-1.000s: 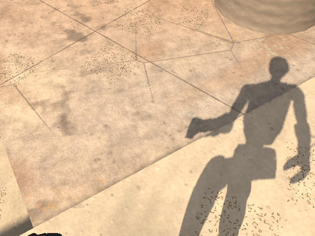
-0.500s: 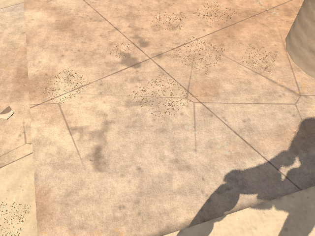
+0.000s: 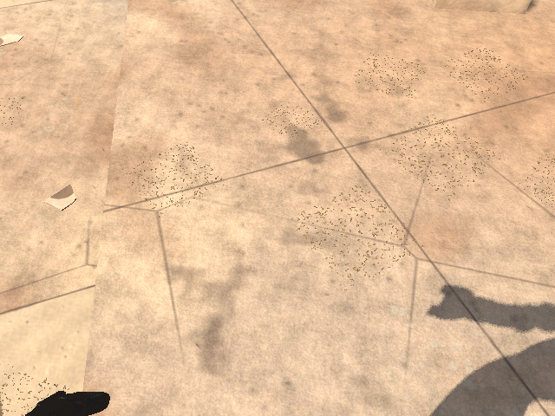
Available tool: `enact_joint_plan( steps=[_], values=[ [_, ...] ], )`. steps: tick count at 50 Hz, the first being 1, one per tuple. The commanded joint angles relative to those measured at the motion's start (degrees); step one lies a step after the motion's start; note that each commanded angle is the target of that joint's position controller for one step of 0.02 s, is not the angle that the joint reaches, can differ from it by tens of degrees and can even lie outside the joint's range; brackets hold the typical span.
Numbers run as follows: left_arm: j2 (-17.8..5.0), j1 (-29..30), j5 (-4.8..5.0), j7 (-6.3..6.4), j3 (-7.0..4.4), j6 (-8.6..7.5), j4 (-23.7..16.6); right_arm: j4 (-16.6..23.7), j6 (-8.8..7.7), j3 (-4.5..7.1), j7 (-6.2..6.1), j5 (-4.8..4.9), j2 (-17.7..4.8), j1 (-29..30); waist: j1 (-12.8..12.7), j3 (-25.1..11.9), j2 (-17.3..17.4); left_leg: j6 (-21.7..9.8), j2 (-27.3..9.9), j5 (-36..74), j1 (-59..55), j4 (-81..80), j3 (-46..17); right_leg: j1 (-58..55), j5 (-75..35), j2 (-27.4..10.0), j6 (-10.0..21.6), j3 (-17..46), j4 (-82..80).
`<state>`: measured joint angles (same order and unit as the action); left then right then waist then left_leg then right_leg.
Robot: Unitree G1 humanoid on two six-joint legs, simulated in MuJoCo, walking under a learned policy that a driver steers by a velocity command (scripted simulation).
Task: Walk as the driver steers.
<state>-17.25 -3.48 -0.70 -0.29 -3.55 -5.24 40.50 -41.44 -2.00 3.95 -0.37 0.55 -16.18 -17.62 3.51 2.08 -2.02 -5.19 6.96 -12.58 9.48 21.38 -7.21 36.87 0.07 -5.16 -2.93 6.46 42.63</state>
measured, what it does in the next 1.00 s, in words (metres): goes down: right foot 0.08 m lower, then left foot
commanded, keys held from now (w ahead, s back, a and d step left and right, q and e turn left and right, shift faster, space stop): w+q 0.20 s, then w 0.58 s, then w+e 0.22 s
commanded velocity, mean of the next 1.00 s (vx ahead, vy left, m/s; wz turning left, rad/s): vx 0.50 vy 0.00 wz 0.20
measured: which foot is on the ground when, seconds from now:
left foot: down 0.00-0.28, up 0.30-0.78, down 0.80-1.00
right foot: up 0.00-0.24, down 0.26-0.80, up 0.82-1.00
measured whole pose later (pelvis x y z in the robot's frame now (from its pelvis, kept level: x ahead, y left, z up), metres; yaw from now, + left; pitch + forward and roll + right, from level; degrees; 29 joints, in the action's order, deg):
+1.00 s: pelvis +0.57 -0.02 -0.08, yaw +8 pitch +1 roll +2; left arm -16.0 -17.0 1.7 0.7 -3.9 -2.0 51.3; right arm -44.4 -4.7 4.0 1.6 -0.4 -12.6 -12.5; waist 0.0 1.0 -2.4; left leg -3.7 3.3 -9.0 12.0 20.1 5.3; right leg 32.2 16.8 -4.4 0.7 4.2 65.1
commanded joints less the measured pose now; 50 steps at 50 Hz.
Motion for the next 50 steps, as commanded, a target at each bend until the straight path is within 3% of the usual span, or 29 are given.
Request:
enact_joint_plan(
  steps=[1,5,6,8,11,13,14,15,16,17,18,20,22,23,25,28,31,34,37,39,40,41,42,43,44,45,46,48,50],
  values=[
    [-6.1,2.2,0.99,-1.28,-1.74,-1.47,-3.2,2.9,-0.70,2.63,-1.14,0.74,-9.0,-2.8,0.1,-4.8,6.0,-9.2,-14.2,14.1,-3.6,-0.5,-13.4,0.2,-6.8,0.9,1.2,1.6,-0.7],
    [-6.0,10.1,0.65,-3.24,-1.40,-3.71,-5.8,2.2,-0.71,3.22,-2.52,0.88,-9.8,-5.9,2.3,-1.1,6.6,-10.2,-16.9,8.5,-14.2,4.0,-21.7,13.0,-1.9,0.5,3.3,4.0,-6.3],
    [-5.4,11.1,0.63,-3.58,-0.97,-3.72,-6.1,2.4,-0.26,3.04,-3.15,1.53,-8.8,-4.8,2.2,1.2,5.4,-8.0,-13.8,2.8,-8.5,5.2,-18.8,8.1,-6.5,0.6,2.9,3.6,-13.9],
    [-3.8,8.9,1.02,-4.06,-0.69,-3.48,-4.8,2.7,0.27,3.11,-3.46,1.25,-8.6,-3.7,1.9,0.6,6.0,-5.7,-11.1,-2.8,2.6,7.1,-17.4,-8.1,-15.0,2.6,1.6,2.2,-16.6],
    [-4.9,4.0,1.83,-2.98,-1.36,-2.63,-3.3,2.5,0.37,3.32,-3.46,0.65,-8.1,-4.9,0.5,0.6,7.3,-3.7,-11.1,-0.7,-0.4,14.3,-18.7,-12.6,-11.0,0.8,2.1,2.8,-19.4],
    [-7.6,-7.4,1.19,-2.18,-3.04,-2.70,0.5,1.7,0.32,2.55,-2.00,0.35,-6.3,-5.9,-4.8,-4.6,4.7,-0.4,-7.0,2.4,0.8,30.7,-14.4,-26.8,-9.7,0.9,2.7,-1.4,-19.7],
    [-8.7,-16.4,0.19,-2.51,-3.01,-2.89,2.4,1.2,0.15,1.13,-1.04,0.30,-2.4,-8.0,-8.2,-11.2,0.7,2.0,-4.2,-12.3,13.6,47.2,-11.9,-44.5,-9.7,-3.1,3.8,2.2,-9.7],
    [-12.1,-23.5,-0.31,-2.95,-3.35,-2.55,5.0,-1.9,-0.35,-0.91,-0.41,0.04,4.8,-20.2,-4.9,-17.0,-16.8,5.1,1.9,-35.8,29.5,71.6,-10.2,-58.6,-16.2,-10.9,7.8,16.3,-3.7],
    [-16.7,-29.5,2.34,-3.94,-4.87,-1.02,8.8,-0.7,-1.02,-0.85,-1.07,3.03,1.7,-27.3,-3.4,-22.8,-26.3,6.9,0.7,-30.3,39.6,82.4,-6.6,-62.1,3.8,-21.5,17.1,40.8,-16.9],
    [-11.7,-26.5,2.61,-3.62,-3.78,-0.21,8.7,1.0,-1.04,-0.18,-1.95,4.62,-2.8,-17.1,-5.8,-14.6,-14.0,6.2,-3.1,-22.4,46.5,79.6,-3.4,-56.5,26.7,-20.1,17.4,43.0,-25.2],
    [-6.9,-19.7,1.11,-2.83,-2.08,0.06,6.9,3.1,-0.92,0.62,-2.73,3.48,-7.0,-4.2,-8.2,-4.6,-2.5,5.2,-5.4,-16.3,46.5,76.0,-0.6,-44.6,29.4,-16.4,15.2,35.1,-28.7],
    [-5.4,-11.1,-0.53,-1.99,-0.66,-0.83,6.0,6.0,-0.43,0.50,-3.08,0.70,-5.9,2.4,-5.0,1.0,-3.1,4.2,-9.7,-10.2,40.6,68.2,-1.0,-28.1,15.8,-13.1,15.2,25.1,-27.7],
    [-3.0,-11.5,-0.44,-1.54,0.09,-1.48,7.6,5.3,-0.32,0.15,-2.20,-0.17,-2.8,0.3,-2.8,-0.4,-6.5,2.4,-11.8,-7.7,35.1,61.0,0.6,-23.2,8.2,-8.1,13.5,16.0,-28.4],
    [-2.3,-12.4,0.05,-1.38,0.40,-1.88,8.2,5.2,-0.88,0.42,-1.58,0.14,-3.0,0.0,-2.0,-0.7,-5.7,2.2,-12.5,-1.1,35.3,54.6,-0.1,-23.9,3.5,-6.7,13.0,12.9,-28.8],
    [-3.7,-14.9,0.28,-0.13,0.03,-1.62,9.4,6.5,-1.53,0.08,-1.07,-1.06,-1.7,4.1,-3.0,-0.8,-4.0,4.5,-12.5,7.9,33.6,40.2,2.7,-24.2,-7.8,-5.1,13.2,7.3,-30.6],
    [-4.5,-19.0,1.26,1.11,0.01,-0.81,10.9,7.8,-2.23,-0.91,-0.22,-0.56,1.8,10.4,-5.2,-1.9,-2.3,5.6,-10.6,16.7,28.6,22.7,4.7,-27.7,-15.3,-4.6,11.9,3.3,-31.6],
    [-4.3,-23.3,2.05,1.56,0.20,-0.01,12.7,9.1,-2.16,-1.04,0.80,0.31,2.4,17.1,-7.8,0.4,-1.4,5.5,-8.7,20.7,27.8,13.6,6.2,-31.8,-12.3,-5.2,10.7,2.4,-32.6],
    [-3.8,-26.6,1.67,1.50,0.30,1.12,14.4,10.9,-2.52,-0.90,2.00,0.65,2.1,22.9,-9.3,2.5,-1.0,4.2,-8.0,17.8,30.3,10.3,6.4,-38.3,-12.6,-7.0,11.1,2.6,-30.8],
    [-4.9,-27.2,1.45,1.50,-0.22,2.19,14.7,11.9,-3.22,-0.74,3.08,0.86,1.5,25.1,-8.2,2.1,-2.2,2.0,-6.4,10.6,27.9,7.9,7.7,-42.5,-22.5,-8.5,11.5,2.4,-26.0],
    [-6.2,-25.1,1.57,1.52,-0.54,2.54,13.8,9.8,-3.32,0.73,2.81,0.43,-1.8,17.3,-2.9,-4.2,-4.0,-0.9,-3.5,9.6,11.6,5.3,10.0,-40.2,-40.9,-7.0,10.4,0.5,-16.8],
    [-6.2,-22.2,1.46,1.37,-0.29,2.48,12.5,7.2,-3.37,2.02,2.20,-0.02,-4.5,6.5,2.9,-10.3,-3.7,-3.8,-6.5,15.1,-6.8,5.8,6.5,-30.8,-40.3,-4.7,9.1,-0.1,-5.7],
    [-3.1,-22.3,-0.25,1.16,0.83,1.62,10.4,4.8,-3.05,3.53,1.28,-1.21,-10.6,-5.7,5.9,-20.9,4.9,-9.1,-21.0,23.7,-30.9,9.6,-9.4,-13.0,-14.4,1.3,6.8,-2.5,14.0],
    [1.3,-29.8,0.42,0.26,2.31,0.61,11.7,2.9,-2.62,3.08,1.47,0.19,-9.5,-7.4,3.1,-28.7,15.3,-16.0,-32.3,14.8,-41.4,4.9,-29.8,1.8,34.8,7.7,5.3,0.7,28.5],
    [-5.6,-24.3,2.56,-0.04,-0.02,0.17,11.7,2.5,-2.00,2.16,0.90,0.16,-5.1,-6.6,4.7,-21.2,8.7,-13.1,-29.2,6.8,-33.9,1.4,-26.7,6.2,32.7,4.7,5.4,3.0,32.4],
    [-6.9,-17.9,3.64,0.11,-0.77,0.23,9.1,2.8,-2.05,1.58,0.61,0.13,-4.2,-0.5,2.7,-10.9,7.6,-10.3,-26.9,7.4,-22.4,-2.1,-18.1,7.3,26.0,2.5,5.2,0.6,30.9],
    [-5.3,-15.4,3.27,0.52,-0.82,0.66,8.8,2.8,-2.33,1.07,0.93,-0.21,-2.7,3.7,0.6,-6.0,4.3,-8.7,-24.2,8.2,-13.4,-5.5,-13.0,5.4,22.0,0.8,4.7,-0.6,28.4],
    [-3.9,-15.8,2.49,0.81,-1.04,1.42,8.9,2.6,-2.82,0.76,1.38,-0.59,-1.2,6.6,-1.8,-3.3,4.7,-7.6,-21.9,7.3,-6.8,-8.6,-8.6,2.5,19.0,-0.6,4.3,-0.6,26.2],
    [-0.4,-19.2,2.49,1.07,-0.79,3.12,9.7,1.5,-3.82,0.80,2.07,-0.91,0.0,9.0,-4.7,-2.3,7.2,-6.7,-20.1,6.2,1.7,-12.8,-3.0,-3.5,15.8,-1.8,3.4,-0.6,24.6],
    [-0.5,-17.3,2.21,1.37,-1.15,4.10,8.6,-0.3,-4.58,1.07,2.14,-1.43,-0.9,8.5,-5.1,-0.7,6.1,-7.0,-20.4,9.4,4.4,-14.8,1.1,-1.9,12.1,-2.1,2.8,0.4,23.2]
  ],
)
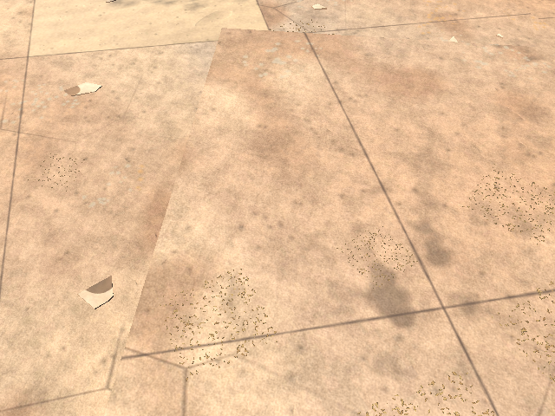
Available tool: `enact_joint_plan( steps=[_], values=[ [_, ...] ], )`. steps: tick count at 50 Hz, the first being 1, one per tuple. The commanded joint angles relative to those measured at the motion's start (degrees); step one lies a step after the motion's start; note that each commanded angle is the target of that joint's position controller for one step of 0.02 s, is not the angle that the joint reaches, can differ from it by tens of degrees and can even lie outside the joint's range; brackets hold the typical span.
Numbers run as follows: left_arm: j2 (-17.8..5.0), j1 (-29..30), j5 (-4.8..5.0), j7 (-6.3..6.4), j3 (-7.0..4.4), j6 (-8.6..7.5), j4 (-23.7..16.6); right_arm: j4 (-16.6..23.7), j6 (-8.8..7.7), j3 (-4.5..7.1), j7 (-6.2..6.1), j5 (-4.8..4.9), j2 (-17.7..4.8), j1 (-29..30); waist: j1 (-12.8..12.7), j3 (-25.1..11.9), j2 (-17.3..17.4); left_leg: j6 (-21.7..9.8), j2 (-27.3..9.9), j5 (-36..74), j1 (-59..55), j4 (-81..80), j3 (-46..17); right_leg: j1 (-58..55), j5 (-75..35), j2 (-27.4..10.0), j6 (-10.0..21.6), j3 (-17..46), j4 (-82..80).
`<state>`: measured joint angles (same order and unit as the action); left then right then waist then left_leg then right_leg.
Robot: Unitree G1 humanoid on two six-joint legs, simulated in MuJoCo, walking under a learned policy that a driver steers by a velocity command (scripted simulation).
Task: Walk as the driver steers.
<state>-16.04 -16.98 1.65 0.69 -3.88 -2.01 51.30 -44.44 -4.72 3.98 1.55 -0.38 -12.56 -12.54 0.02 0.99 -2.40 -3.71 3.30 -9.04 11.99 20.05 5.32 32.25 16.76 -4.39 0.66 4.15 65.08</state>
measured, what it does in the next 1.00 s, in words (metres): walks ahead, turning right: right foot, then left foot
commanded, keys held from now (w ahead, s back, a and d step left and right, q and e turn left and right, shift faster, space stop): w+e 0.76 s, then w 0.24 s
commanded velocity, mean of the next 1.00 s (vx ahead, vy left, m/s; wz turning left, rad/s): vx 0.50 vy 0.00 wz -0.48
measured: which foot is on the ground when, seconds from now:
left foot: down 0.00-0.34, up 0.36-0.78, down 0.80-1.00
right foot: up 0.00-0.32, down 0.34-0.82, up 0.84-1.00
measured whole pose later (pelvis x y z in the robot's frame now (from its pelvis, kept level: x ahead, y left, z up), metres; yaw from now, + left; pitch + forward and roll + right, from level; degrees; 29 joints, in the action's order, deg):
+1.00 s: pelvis +0.55 -0.13 +0.00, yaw -30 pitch +1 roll +1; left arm -17.1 -14.9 0.5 0.1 -3.6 -2.0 40.6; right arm -45.5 -5.7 3.0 1.4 -0.2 -14.5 -15.4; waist 1.5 0.7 -2.5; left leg -2.4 2.4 -10.2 14.2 22.8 0.7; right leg 30.8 19.4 -1.5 0.9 3.7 62.0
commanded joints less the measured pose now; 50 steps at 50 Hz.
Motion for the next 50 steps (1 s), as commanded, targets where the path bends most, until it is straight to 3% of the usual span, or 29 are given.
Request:
enact_joint_plan(
  steps=[1,3,7,12,14,15,16,17,18,19,20,21,22,23,26,31,33,36,38,39,40,41,42,43,44,45,46,48,50],
  values=[
    [-1.9,-2.2,-0.40,0.45,-0.98,1.04,-3.0,1.8,-2.18,1.22,-0.03,-0.57,-5.1,2.6,-1.5,1.1,5.9,-8.5,-16.8,7.5,1.2,-13.7,-9.8,4.8,-7.4,-3.0,-1.0,3.7,-1.7],
    [-2.0,1.3,-0.80,0.17,-1.03,0.76,-4.3,0.3,-2.35,1.47,-0.82,-0.75,-6.2,1.0,-0.8,1.5,5.2,-8.2,-16.6,11.7,-1.3,-13.6,-6.6,7.2,-13.8,-2.6,-0.9,4.5,-7.9],
    [-0.8,9.4,-1.01,-1.60,-0.09,-0.05,-6.8,-1.8,-1.77,1.78,-2.04,0.04,-8.3,-1.2,2.0,2.6,4.2,-6.0,-15.5,13.4,-3.6,-13.9,0.3,4.2,-23.0,-1.8,-0.1,-0.4,-21.2],
    [-1.3,17.5,-0.86,-3.25,0.45,0.31,-11.9,-4.7,0.26,2.76,-2.51,1.63,-11.1,-6.5,4.0,4.7,3.8,-4.8,-19.6,17.4,-15.8,-9.2,1.8,8.5,-13.9,-1.0,2.4,-3.7,-28.1],
    [-3.2,15.7,-1.03,-4.02,-0.35,0.29,-12.8,-4.7,0.96,2.94,-2.52,1.43,-12.3,-5.8,2.1,2.2,5.7,-3.6,-20.0,32.4,-17.8,-2.6,3.6,3.1,-7.4,1.9,4.3,-7.2,-28.7],
    [-4.6,12.0,-0.93,-4.07,-1.16,0.36,-12.5,-4.4,1.31,3.17,-2.62,1.57,-13.3,-5.0,-0.5,-0.7,7.0,-2.7,-19.7,42.3,-17.1,3.8,4.8,-3.5,-4.6,4.4,5.5,-9.2,-28.7],
    [-7.0,3.8,-0.62,-3.84,-2.73,0.21,-10.6,-4.3,1.72,2.96,-2.87,1.70,-13.3,-3.9,-5.3,-5.1,6.0,-1.0,-17.7,46.6,-13.5,15.3,6.9,-15.3,-6.9,7.2,7.3,-10.3,-32.2],
    [-12.2,-6.8,-0.60,-2.74,-4.96,0.40,-8.4,-3.1,1.52,2.40,-3.14,1.14,-12.8,-4.4,-9.6,-11.1,1.0,1.7,-15.3,34.4,-0.3,32.2,7.4,-34.0,-9.4,3.0,10.9,-0.8,-33.9],
    [-18.7,-7.4,0.36,-2.27,-5.98,0.05,-8.2,-0.1,-0.04,-0.69,-1.96,-1.16,-3.8,-9.3,-4.1,-17.1,-13.9,5.8,-3.2,-19.2,26.3,53.2,3.5,-54.2,-0.9,-12.0,22.5,31.8,-39.1],
    [-14.1,-9.6,-0.44,-2.13,-4.45,-0.53,-9.7,-0.1,-2.45,-0.02,-1.03,0.99,-8.0,-4.3,-7.7,-23.1,-7.3,4.7,-1.7,-25.5,32.6,59.5,-9.9,-57.7,2.6,-15.0,24.0,43.3,-46.9],
    [-10.9,-7.3,-1.08,-2.04,-3.49,-1.02,-9.4,1.8,-3.61,0.75,-0.56,3.05,-10.6,1.5,-8.3,-15.2,-4.8,3.3,-4.4,-20.3,37.1,58.9,-10.4,-52.9,-2.3,-13.0,20.8,34.2,-47.5],
    [-9.2,-3.1,-0.87,-1.87,-2.99,-1.42,-10.4,2.1,-4.17,0.51,-0.97,2.59,-9.9,2.5,-5.8,-10.7,-0.7,2.5,-6.9,-15.5,35.2,54.0,-10.3,-45.1,-7.9,-10.5,18.7,27.5,-47.2],
    [-7.4,1.2,-0.86,-1.79,-2.43,-1.47,-11.4,1.6,-4.07,0.95,-1.49,1.03,-10.3,2.9,-3.4,-6.8,1.4,3.1,-8.6,-13.0,31.4,48.7,-9.9,-36.7,-15.2,-8.5,17.4,22.1,-47.8],
    [-6.1,3.5,-1.46,-1.56,-1.86,-1.61,-12.4,1.7,-3.50,1.37,-1.69,0.42,-10.6,2.4,-1.3,-5.8,0.5,3.5,-9.6,-11.1,26.9,46.1,-10.2,-31.0,-20.1,-7.3,17.1,19.3,-49.1],
    [-7.2,3.9,-1.18,-0.95,-2.03,-1.85,-13.2,2.3,-1.66,1.16,-1.73,-0.24,-8.4,2.0,0.6,-4.1,1.0,6.1,-9.1,-7.6,23.1,38.5,-8.7,-23.3,-25.7,-5.4,17.0,14.9,-51.6],
    [-9.3,0.1,-0.55,0.22,-2.68,-1.09,-12.1,5.9,-1.35,-0.19,-1.48,0.06,-5.9,12.3,-2.3,-1.3,-1.8,7.7,-5.0,10.4,17.8,17.7,-7.5,-16.4,-19.8,-0.3,12.5,9.7,-50.9],
    [-9.5,-1.9,-0.37,0.26,-2.80,-0.88,-11.5,7.1,-1.58,-0.18,-1.10,0.71,-6.8,15.2,-3.6,-1.0,-2.3,7.5,-3.7,13.4,15.8,13.1,-8.0,-16.6,-15.5,-0.9,11.7,11.8,-50.4],
    [-8.9,-3.4,-0.14,0.45,-2.76,-0.61,-11.0,8.3,-2.15,0.46,-0.51,1.06,-9.2,16.0,-3.3,-1.2,-2.9,6.0,-3.5,10.9,14.7,8.8,-10.3,-21.3,-11.2,-3.0,10.8,17.1,-46.2],
    [-8.9,-2.4,-0.39,0.67,-2.92,-0.14,-11.4,8.2,-2.81,1.01,-0.35,1.18,-10.3,13.1,-1.3,-1.8,-4.3,4.3,-3.5,6.0,10.8,7.1,-10.2,-23.0,-11.9,-3.3,9.8,19.7,-42.1],
    [-7.5,-1.9,-0.69,0.65,-2.45,0.04,-11.7,6.8,-3.08,1.51,-0.47,0.92,-11.0,8.5,0.9,-3.8,-4.1,2.9,-3.6,6.3,4.9,5.1,-8.6,-22.9,-14.0,-1.8,8.7,18.6,-38.5],
    [-4.6,-2.0,-1.24,0.52,-1.37,-0.02,-12.1,5.9,-3.40,2.09,-0.69,-0.22,-12.5,2.0,3.5,-9.4,-2.0,0.1,-8.2,5.5,-6.4,6.0,-11.8,-19.8,-13.9,1.0,6.8,15.3,-28.7],
    [-1.3,-7.7,-1.04,0.48,-0.21,-0.36,-13.0,5.0,-3.27,3.05,-0.93,-1.45,-17.0,-5.2,3.3,-17.8,8.7,-6.9,-19.9,-0.8,-26.1,5.1,-29.8,-5.1,-0.6,7.9,2.9,8.4,-10.4],
    [-2.4,-11.6,0.21,0.41,0.15,-0.81,-13.0,2.3,-2.54,3.59,-0.17,-0.17,-17.4,-9.5,2.9,-19.6,22.2,-12.9,-26.7,-17.8,-31.8,-2.0,-51.5,8.7,17.6,9.4,0.9,5.1,2.8],
    [-7.3,-8.6,0.49,0.24,-0.88,-0.89,-12.2,3.2,-2.42,2.24,-0.01,1.06,-12.6,-6.9,3.9,-11.9,14.4,-11.2,-25.0,-26.5,-26.3,-4.6,-49.4,13.3,14.2,6.5,0.6,7.2,8.0],
    [-8.6,-3.0,-0.14,0.13,-1.21,-0.73,-13.1,3.7,-1.98,1.52,-0.13,0.92,-10.5,-3.9,4.1,-6.4,9.2,-9.0,-22.8,-23.1,-19.4,-4.5,-40.9,13.4,9.5,4.5,0.6,5.5,8.7],
    [-8.2,0.5,-0.91,0.08,-1.23,-0.81,-14.1,3.9,-1.70,1.06,-0.18,0.42,-9.6,-1.3,3.1,-2.8,6.4,-8.3,-20.3,-16.4,-12.5,-5.3,-34.4,11.9,6.3,3.1,0.6,4.3,6.2],
    [-7.4,1.9,-1.39,-0.11,-1.33,-0.88,-14.6,3.8,-1.67,0.58,-0.23,0.05,-8.6,0.2,1.8,-1.2,6.5,-8.1,-18.5,-10.6,-8.0,-6.5,-30.2,9.9,3.9,1.3,0.7,4.2,2.9],
    [-5.1,0.6,-1.13,-0.60,-0.86,-0.83,-14.3,3.3,-1.82,0.22,-0.20,-0.01,-7.9,0.5,0.1,-1.4,8.3,-8.1,-16.3,-3.4,-4.0,-8.5,-24.9,5.5,2.2,-0.2,0.5,2.6,-1.9],
    [-3.6,2.2,-1.39,-0.76,-0.23,-0.88,-14.9,2.5,-1.98,0.61,-0.33,0.52,-9.6,-0.7,0.3,-1.2,8.3,-9.4,-16.2,1.7,-3.4,-10.3,-21.2,5.6,-0.1,-0.8,-0.3,0.9,-7.2]
  ],
)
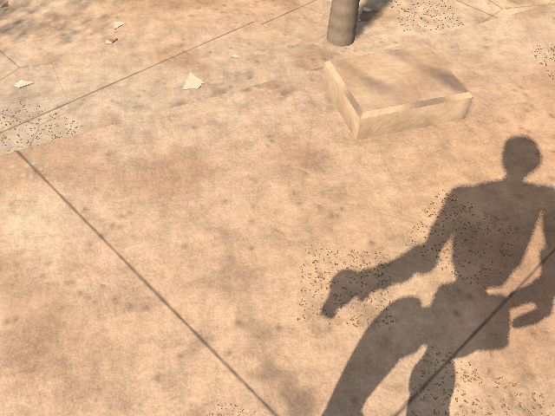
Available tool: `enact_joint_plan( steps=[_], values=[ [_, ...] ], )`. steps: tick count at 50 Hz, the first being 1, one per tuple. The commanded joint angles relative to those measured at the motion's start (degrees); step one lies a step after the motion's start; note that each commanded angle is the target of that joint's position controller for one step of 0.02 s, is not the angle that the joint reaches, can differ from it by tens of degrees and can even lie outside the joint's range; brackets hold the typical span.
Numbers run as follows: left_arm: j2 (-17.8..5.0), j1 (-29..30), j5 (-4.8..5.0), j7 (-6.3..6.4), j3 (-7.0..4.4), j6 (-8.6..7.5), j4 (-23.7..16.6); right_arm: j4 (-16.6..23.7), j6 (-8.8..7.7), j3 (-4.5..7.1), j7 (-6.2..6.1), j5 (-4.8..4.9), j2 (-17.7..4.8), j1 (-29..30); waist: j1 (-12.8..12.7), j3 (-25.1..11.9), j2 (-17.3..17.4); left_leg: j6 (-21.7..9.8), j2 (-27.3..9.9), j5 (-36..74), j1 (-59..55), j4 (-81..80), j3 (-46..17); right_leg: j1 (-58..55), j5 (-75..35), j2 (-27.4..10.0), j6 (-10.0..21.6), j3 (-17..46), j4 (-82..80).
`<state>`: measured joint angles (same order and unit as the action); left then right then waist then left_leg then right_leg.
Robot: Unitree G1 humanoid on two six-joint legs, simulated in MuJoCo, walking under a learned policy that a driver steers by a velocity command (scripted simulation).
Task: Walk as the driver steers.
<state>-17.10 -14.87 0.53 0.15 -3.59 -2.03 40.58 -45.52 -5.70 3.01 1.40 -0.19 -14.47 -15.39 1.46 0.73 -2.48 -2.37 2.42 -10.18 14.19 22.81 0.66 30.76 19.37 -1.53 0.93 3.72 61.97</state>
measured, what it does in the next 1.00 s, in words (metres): walks ahead, turning left: right foot, then left foot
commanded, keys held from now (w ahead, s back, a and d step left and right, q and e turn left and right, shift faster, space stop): w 0.06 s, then w+q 0.94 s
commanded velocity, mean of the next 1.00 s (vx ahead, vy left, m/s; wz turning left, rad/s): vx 0.50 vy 0.00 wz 0.37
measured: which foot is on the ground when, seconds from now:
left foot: down 0.00-0.30, up 0.32-0.76, down 0.78-1.00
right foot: up 0.00-0.26, down 0.28-0.78, up 0.80-1.00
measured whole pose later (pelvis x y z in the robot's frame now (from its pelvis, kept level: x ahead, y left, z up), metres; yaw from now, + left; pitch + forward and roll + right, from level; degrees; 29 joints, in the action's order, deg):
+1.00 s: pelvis +0.50 +0.08 +0.00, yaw +28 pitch +2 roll -1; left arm -17.8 -7.2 -0.7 0.1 -3.4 -5.6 40.9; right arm -40.0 -2.4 3.5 0.9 0.4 -16.1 -17.6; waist 2.1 3.0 -1.4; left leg -5.9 5.9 -9.6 14.0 22.5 -3.3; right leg 35.1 15.3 -5.4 -2.2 3.7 58.1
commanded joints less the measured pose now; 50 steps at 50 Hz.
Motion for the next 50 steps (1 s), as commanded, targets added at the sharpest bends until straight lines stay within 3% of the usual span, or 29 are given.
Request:
enact_joint_plan(
  steps=[1,5,9,11,13,14,15,16,17,19,21,23,25,29,34,36,37,38,39,40,41,42,43,44,46,50],
  values=[
    [-2.0,1.9,-0.46,-0.28,-0.18,-1.03,-4.8,3.2,-0.94,1.84,-0.33,0.49,-8.7,1.6,-0.7,-0.6,7.8,-11.0,-15.3,4.8,-5.5,-13.7,-15.1,7.2,-5.0,-4.0,-0.9,0.7,-7.5],
    [-0.7,9.4,-0.51,-0.99,0.82,-2.15,-6.3,2.0,0.16,2.16,-0.78,1.43,-10.8,-1.2,1.8,0.4,6.9,-9.6,-13.0,9.6,-4.3,-13.8,-9.4,2.2,-15.8,-2.9,-1.9,-1.7,-22.5],
    [-2.0,14.8,0.36,-1.61,0.48,-3.37,-7.9,0.4,1.64,2.52,-1.07,1.89,-12.1,-6.0,3.1,1.2,7.4,-8.5,-14.2,10.0,-6.5,-10.6,-11.5,-1.5,-17.4,-0.4,-2.0,-2.0,-30.3],
    [-3.6,14.0,0.47,-1.94,-0.17,-4.00,-8.0,0.0,2.38,2.83,-1.48,2.04,-12.9,-6.2,1.4,0.7,8.1,-7.3,-15.4,9.4,-7.8,-8.0,-13.8,-5.5,-15.6,0.2,-1.0,-1.7,-33.5],
    [-6.0,6.0,0.27,-1.51,-1.60,-4.23,-5.6,0.2,2.66,2.36,-1.57,1.88,-11.6,-5.7,-3.2,-3.4,7.7,-4.8,-12.3,14.3,-5.5,0.5,-11.8,-19.1,-15.2,0.8,1.1,-2.8,-37.6],
    [-9.1,-2.3,-0.78,-0.87,-2.70,-4.29,-4.4,1.2,2.34,1.29,-1.39,1.08,-8.6,-4.9,-7.3,-9.8,5.4,-2.6,-9.1,10.6,1.3,13.2,-9.4,-32.9,-15.6,-5.6,4.1,2.7,-35.8],
    [-14.2,-8.9,-1.97,-0.29,-3.99,-3.57,-3.8,3.1,1.42,-0.36,-1.53,0.61,-3.1,-8.7,-8.1,-18.2,-7.8,1.6,-1.8,-8.4,20.9,33.5,-2.6,-52.6,-11.4,-19.8,10.8,21.7,-36.5],
    [-12.3,-10.9,-1.54,-0.51,-3.64,-3.05,-2.7,3.3,0.68,0.08,-1.63,1.84,-5.6,-9.8,-8.3,-20.2,-13.5,2.2,-1.7,-23.7,28.7,44.2,-6.1,-51.7,-2.6,-23.5,14.5,35.1,-41.9],
    [-8.5,-8.2,-0.85,-0.57,-2.45,-2.99,-2.6,3.5,0.82,1.38,-1.56,2.74,-9.8,-7.0,-8.0,-12.6,-8.8,2.1,-4.7,-20.2,32.5,49.0,-7.5,-46.1,0.8,-21.3,12.8,28.5,-43.0],
    [-4.6,-1.5,-0.81,-0.89,-1.15,-3.04,-2.6,4.1,1.49,1.66,-1.53,2.00,-9.3,-2.5,-5.3,-4.8,-5.0,2.1,-8.0,-12.2,30.4,46.8,-5.8,-33.6,-3.8,-16.4,10.4,16.3,-46.7],
    [-3.0,2.7,-1.20,-1.07,-0.87,-3.67,-2.1,4.1,2.92,1.76,-1.36,1.90,-7.3,-2.9,-2.3,-1.1,-5.5,2.5,-9.8,-8.0,25.5,43.8,-6.1,-25.0,-10.9,-14.1,9.7,8.8,-50.7],
    [-3.7,3.6,-1.22,-0.82,-1.40,-4.45,-1.3,4.9,3.82,1.44,-1.32,1.79,-5.4,-2.0,-1.2,0.0,-3.8,3.3,-10.1,-4.7,24.9,42.0,-6.1,-22.5,-17.4,-14.3,10.3,4.1,-53.0],
    [-5.0,3.2,-1.26,-0.43,-1.96,-4.70,-0.1,6.0,4.13,1.25,-1.14,1.40,-4.9,0.1,-1.1,0.8,-1.9,3.8,-10.3,-0.3,26.3,37.3,-6.4,-23.2,-21.0,-14.5,10.6,0.2,-54.0],
    [-7.2,1.9,-0.88,0.24,-2.66,-4.20,1.5,8.1,3.68,0.47,0.45,1.40,-3.7,6.7,-3.2,2.2,-0.5,2.8,-9.4,10.6,23.6,23.5,-3.5,-24.6,-22.8,-13.1,8.9,-7.9,-54.4],
    [-10.0,-1.5,0.67,0.38,-3.71,-2.75,3.9,11.8,3.99,0.66,1.82,1.37,-5.1,13.7,-4.8,4.4,-0.1,-0.3,-7.9,6.7,23.4,15.3,0.0,-32.1,-25.6,-15.5,6.8,-11.8,-51.5],
    [-11.7,-1.4,1.15,0.55,-4.21,-1.95,4.1,12.5,4.26,1.48,2.01,1.13,-6.7,12.4,-3.0,2.2,-1.5,-2.5,-4.9,0.9,18.4,14.4,3.2,-34.5,-41.6,-15.5,5.6,-13.7,-44.9],
    [-12.4,-0.9,1.42,0.68,-4.38,-1.45,4.0,11.8,4.46,2.42,1.90,1.12,-8.2,8.1,-0.3,-0.8,-2.0,-3.9,-2.3,-1.1,12.0,13.7,5.2,-34.4,-50.7,-14.7,4.7,-15.0,-37.6],
    [-11.8,-0.5,1.55,0.84,-4.05,-1.04,3.8,9.4,4.64,4.11,1.45,1.34,-10.9,-0.7,4.6,-5.4,-0.8,-5.8,0.8,1.4,-0.4,10.6,6.3,-30.7,-53.5,-12.5,3.0,-17.0,-25.8],
    [-9.4,-1.8,0.12,1.07,-3.00,-1.27,3.0,7.0,5.22,6.21,0.31,1.68,-15.7,-10.4,8.3,-10.7,4.8,-8.9,-3.5,3.2,-18.0,9.7,-3.2,-17.1,-38.2,-10.0,0.1,-17.3,-8.3],
    [-1.0,-6.8,-2.12,0.47,-0.28,-2.64,-0.6,7.9,4.73,6.76,-0.07,2.06,-22.4,-7.6,0.6,-14.8,20.1,-19.5,-18.0,-7.3,-33.9,2.6,-36.8,7.9,13.5,2.0,-3.7,-11.9,11.8],
    [-5.7,-1.4,0.04,-0.22,-0.73,-4.64,-0.9,10.0,3.70,5.35,0.38,1.69,-17.9,-9.1,5.2,-21.9,12.7,-21.2,-21.6,-15.3,-36.4,-5.7,-48.9,13.5,15.6,2.4,-2.8,1.2,17.6],
    [-8.4,3.7,2.12,-0.60,-1.45,-5.57,-2.5,9.1,2.80,4.39,0.59,1.21,-14.6,-7.5,5.6,-13.6,9.3,-18.3,-20.2,-11.8,-31.6,-6.7,-41.1,18.1,9.9,0.0,-1.5,1.2,16.8],
    [-7.6,4.6,1.41,-0.28,-1.08,-6.14,-2.5,9.2,2.37,3.89,0.50,1.34,-13.1,-4.6,3.4,-8.9,5.8,-16.3,-17.7,-6.5,-23.7,-6.3,-34.2,16.3,4.8,-2.5,-0.7,1.0,12.0],
    [-7.6,4.5,-0.21,0.20,-1.31,-6.20,-1.8,9.8,2.37,3.34,0.30,1.12,-11.3,-0.6,1.0,-6.0,4.1,-14.7,-15.5,0.3,-16.0,-6.2,-28.7,12.3,1.6,-4.3,-0.9,1.1,7.1],
    [-7.9,2.8,-1.00,0.10,-1.80,-4.99,-1.5,11.4,2.34,2.67,-0.13,0.13,-9.7,2.7,-2.0,-4.8,5.7,-14.4,-13.2,8.6,-7.8,-8.4,-24.1,5.7,-1.6,-5.3,-1.6,1.4,2.6],
    [-4.8,6.8,-1.62,0.19,-0.90,-3.45,-2.7,10.0,2.03,3.21,-1.49,0.78,-11.5,0.5,-1.6,-2.1,4.7,-14.1,-10.6,14.8,-1.8,-10.1,-17.9,5.1,-9.9,-3.6,-4.6,-0.4,-9.0]
  ],
)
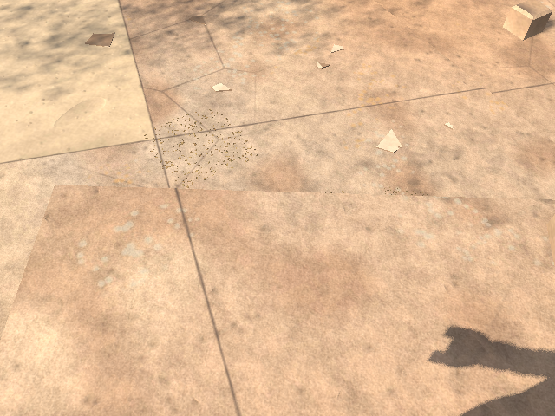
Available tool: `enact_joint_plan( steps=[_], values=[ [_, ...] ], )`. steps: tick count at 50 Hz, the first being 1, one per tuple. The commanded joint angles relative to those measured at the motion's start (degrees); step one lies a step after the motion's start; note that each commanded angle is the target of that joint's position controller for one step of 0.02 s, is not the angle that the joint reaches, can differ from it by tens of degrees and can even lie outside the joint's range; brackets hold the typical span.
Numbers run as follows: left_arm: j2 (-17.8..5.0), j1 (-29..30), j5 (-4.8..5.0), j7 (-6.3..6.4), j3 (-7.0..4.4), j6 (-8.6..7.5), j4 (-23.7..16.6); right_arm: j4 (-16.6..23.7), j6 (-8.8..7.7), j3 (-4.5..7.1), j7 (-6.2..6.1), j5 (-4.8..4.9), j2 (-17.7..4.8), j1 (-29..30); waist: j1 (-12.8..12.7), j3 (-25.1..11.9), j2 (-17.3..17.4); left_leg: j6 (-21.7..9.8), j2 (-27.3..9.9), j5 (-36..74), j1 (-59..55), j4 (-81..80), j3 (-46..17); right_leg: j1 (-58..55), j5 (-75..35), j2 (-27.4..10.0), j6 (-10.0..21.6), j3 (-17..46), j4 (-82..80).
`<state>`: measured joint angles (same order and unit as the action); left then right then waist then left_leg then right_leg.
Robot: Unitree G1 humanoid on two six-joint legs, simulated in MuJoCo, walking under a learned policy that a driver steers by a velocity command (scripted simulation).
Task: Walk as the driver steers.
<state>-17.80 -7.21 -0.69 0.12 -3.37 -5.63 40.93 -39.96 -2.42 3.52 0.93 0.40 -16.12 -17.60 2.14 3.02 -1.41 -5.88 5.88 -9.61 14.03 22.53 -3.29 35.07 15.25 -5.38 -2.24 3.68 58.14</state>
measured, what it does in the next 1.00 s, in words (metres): walks ahead: right foot, then left foot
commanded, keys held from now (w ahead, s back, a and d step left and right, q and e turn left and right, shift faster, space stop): w+q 0.02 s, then no key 0.98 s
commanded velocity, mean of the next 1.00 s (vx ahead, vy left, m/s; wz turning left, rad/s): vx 0.13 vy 0.00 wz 0.15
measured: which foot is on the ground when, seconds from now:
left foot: down 0.00-0.26, up 0.28-0.52, down 0.54-1.00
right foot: up 0.00-0.22, down 0.24-1.00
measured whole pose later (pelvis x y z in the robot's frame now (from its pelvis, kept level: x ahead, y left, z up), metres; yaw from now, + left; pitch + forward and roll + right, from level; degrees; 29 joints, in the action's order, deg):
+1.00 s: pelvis +0.25 -0.01 -0.01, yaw +7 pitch -1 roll +0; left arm -14.1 -6.8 -0.1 0.8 -1.5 0.4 54.3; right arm -50.0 -0.3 1.5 -1.7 -0.4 -12.9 -13.2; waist -0.3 1.9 0.0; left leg 0.5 0.0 -20.2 9.4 30.9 -2.6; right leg 15.0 14.1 -0.1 -0.6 0.6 30.5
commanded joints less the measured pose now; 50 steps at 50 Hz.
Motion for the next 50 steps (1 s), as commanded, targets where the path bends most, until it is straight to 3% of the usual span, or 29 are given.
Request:
enact_joint_plan(
  steps=[1,4,7,9,11,12,13,14,15,16,17,18,19,20,22,24,26,27,28,29,30,32,35,39,50],
  values=[
    [-3.4,1.4,-0.38,0.12,-0.81,0.14,-3.6,4.0,-1.14,2.76,-1.32,0.37,-10.0,1.9,-1.4,-3.8,4.0,-9.6,-13.0,13.0,-1.0,-9.7,-12.9,0.4,-9.9,0.9,-1.8,-0.3,-9.7],
    [-1.9,6.4,-0.27,-0.68,-0.02,-0.31,-4.4,2.5,-0.37,2.62,-2.06,0.32,-9.7,0.2,0.7,-3.0,5.9,-6.1,-10.2,19.8,1.1,-6.7,-8.1,-5.7,-20.7,4.1,-1.8,-2.2,-22.2],
    [-2.7,8.6,0.10,-1.65,-0.22,-0.80,-5.0,0.5,0.34,2.39,-2.42,0.45,-9.2,-2.9,2.0,-3.9,6.7,-4.7,-11.8,20.4,-2.6,-3.2,-10.3,-8.1,-24.0,5.6,-0.3,-1.6,-26.9],
    [-4.1,7.8,-0.24,-2.01,-0.75,-1.04,-4.9,0.1,0.70,2.16,-2.63,0.18,-8.5,-2.9,1.3,-4.6,7.1,-3.9,-13.4,22.0,-7.1,1.1,-13.0,-8.2,-20.6,5.7,1.5,-0.7,-29.5],
    [-4.8,3.1,-0.75,-2.00,-1.25,-1.53,-3.6,0.3,0.95,1.91,-2.72,0.06,-7.7,-0.6,-1.7,-6.0,7.6,-2.3,-12.5,25.6,-8.9,7.2,-13.7,-13.7,-21.5,5.9,3.8,-1.6,-33.6],
    [-6.3,0.1,-1.53,-1.70,-1.63,-1.92,-3.1,1.0,0.83,1.50,-2.64,-0.22,-6.4,-0.3,-3.1,-8.9,5.9,-0.1,-9.2,25.1,-7.3,13.2,-12.4,-21.5,-34.2,3.2,5.5,-0.6,-34.8],
    [-9.5,-3.6,-2.85,-1.42,-1.99,-2.06,-3.3,1.8,0.42,0.64,-2.48,-1.07,-4.2,-4.0,-2.5,-16.4,-1.8,2.9,-5.0,9.4,1.9,25.3,-10.6,-37.8,-56.2,-6.8,10.8,8.1,-29.1],
    [-7.3,-6.9,-2.33,-1.48,-1.59,-0.90,-1.8,-0.4,0.47,-0.08,-2.36,-0.22,-3.3,-12.1,-2.1,-24.6,-13.4,6.9,0.2,-27.8,11.9,40.4,-7.6,-49.7,-62.2,-17.7,21.0,22.4,-29.0],
    [-4.1,-7.6,-0.05,-1.91,-0.66,-0.01,-1.5,-1.2,1.09,0.76,-2.14,-0.07,-7.9,-12.2,-2.6,-24.8,-8.6,8.1,-2.2,-31.7,14.1,44.9,-9.8,-47.3,-47.4,-17.5,20.9,26.6,-31.2],
    [-3.5,-4.4,0.68,-1.93,-0.37,0.70,-1.7,-0.7,2.18,1.40,-2.33,0.56,-9.3,-7.0,-3.0,-18.3,-5.1,9.5,-3.8,-28.3,16.9,47.4,-8.7,-41.7,-34.3,-15.3,18.8,23.7,-33.5],
    [-2.5,-1.2,0.33,-1.88,0.24,1.36,-2.0,-0.2,3.36,1.43,-2.71,0.48,-9.0,-3.3,-2.6,-13.8,-2.6,10.2,-5.3,-25.5,17.1,45.9,-6.7,-35.1,-25.1,-12.9,17.0,20.7,-36.2],
    [-1.6,2.3,-0.01,-1.85,0.79,1.90,-2.2,0.3,4.47,1.50,-2.94,0.08,-8.3,-1.3,-1.5,-9.8,-2.3,10.5,-7.1,-23.5,15.6,41.7,-5.6,-28.3,-17.9,-10.9,15.5,17.9,-38.7],
    [-2.1,4.4,-0.46,-1.78,0.75,2.46,-2.0,0.2,5.25,1.19,-3.07,0.05,-6.7,-1.4,-0.1,-7.5,-4.6,10.6,-8.2,-22.1,11.6,35.1,-4.1,-22.4,-13.0,-8.2,13.8,14.5,-41.0],
    [-2.8,5.6,-0.79,-1.67,0.44,2.89,-1.8,-0.4,5.46,0.71,-3.21,-0.08,-5.0,-1.9,0.2,-6.4,-6.5,10.7,-7.7,-20.8,7.4,29.4,-1.8,-18.4,-12.3,-5.8,13.0,11.1,-42.1],
    [-3.4,4.9,-0.83,-1.23,0.17,3.28,-0.9,-1.5,4.96,0.11,-3.28,-0.62,-3.2,-2.4,-0.2,-8.2,-7.5,10.4,-7.4,-16.7,1.7,21.2,-0.1,-18.0,-14.5,-4.5,13.4,8.0,-41.7],
    [-3.6,4.5,-0.07,-0.90,0.20,3.60,-0.1,-2.7,4.66,0.20,-3.03,-0.71,-3.3,-2.9,0.2,-10.2,-6.1,9.3,-7.2,-6.8,-3.4,13.0,0.9,-18.3,-10.6,-4.7,13.4,7.1,-40.8],
    [-2.2,4.0,0.34,-0.81,0.90,3.83,0.7,-3.0,4.57,0.11,-2.69,-1.56,-3.3,-1.7,0.5,-9.2,-4.7,7.5,-7.1,0.5,-8.7,5.3,1.1,-14.9,1.8,-3.0,10.3,6.1,-40.9],
    [-1.1,2.6,-0.04,-0.99,1.39,3.72,1.5,-1.8,4.52,0.17,-2.76,-2.29,-4.7,0.3,-0.2,-7.6,-2.7,6.0,-10.0,2.1,-9.5,3.6,-2.4,-12.6,9.1,-1.6,7.3,5.5,-40.5],
    [-1.9,1.2,-0.53,-1.24,1.16,3.69,1.5,-1.3,4.60,0.86,-3.01,-1.93,-8.1,2.3,-2.7,-4.6,1.8,3.9,-11.6,-4.8,-4.6,3.4,-4.3,-12.5,12.4,1.6,4.8,2.7,-39.7],
    [-2.0,2.4,-0.66,-1.15,1.10,3.77,1.6,-2.2,4.34,0.97,-2.89,-1.62,-7.4,2.8,-2.5,-2.8,4.6,3.1,-10.2,-14.1,1.8,2.6,-3.6,-16.3,9.5,3.4,3.4,0.1,-37.7],
    [-2.0,2.9,-0.51,-0.97,1.13,3.80,1.7,-2.2,3.79,0.44,-2.81,-1.79,-5.4,3.4,-2.2,-1.9,4.8,3.7,-9.7,-15.0,4.0,1.4,-3.4,-18.5,6.5,3.5,3.2,-0.1,-35.8],
    [-1.3,1.5,-0.16,-0.55,1.25,3.97,2.8,-2.5,2.64,0.05,-2.76,-1.81,-4.3,4.2,-2.7,-2.0,6.0,5.0,-9.6,-9.2,3.8,1.3,-3.3,-20.0,1.0,3.5,4.0,-0.5,-33.7],
    [-1.1,0.2,-0.14,-0.37,1.22,3.91,4.4,-3.4,1.60,0.00,-2.73,-1.20,-4.4,2.9,-2.6,-3.9,4.6,5.4,-9.5,-1.2,1.5,3.2,-3.0,-21.6,-7.3,3.8,4.2,-1.3,-31.7],
    [-1.5,0.5,0.29,-0.20,1.05,4.27,6.1,-4.4,1.57,-0.11,-2.80,-0.99,-4.3,2.3,-2.2,-4.7,2.9,5.3,-8.9,3.8,0.2,4.2,-2.3,-23.4,-13.4,3.5,4.1,-1.3,-30.5],
    [-2.4,1.1,0.68,1.09,0.56,5.80,11.9,-8.6,1.56,-0.46,-2.77,-0.78,-3.5,2.8,-2.5,-4.4,1.7,5.2,-8.0,8.0,-1.4,3.2,-1.0,-26.2,-16.8,3.3,3.5,-1.1,-30.3]
  ],
)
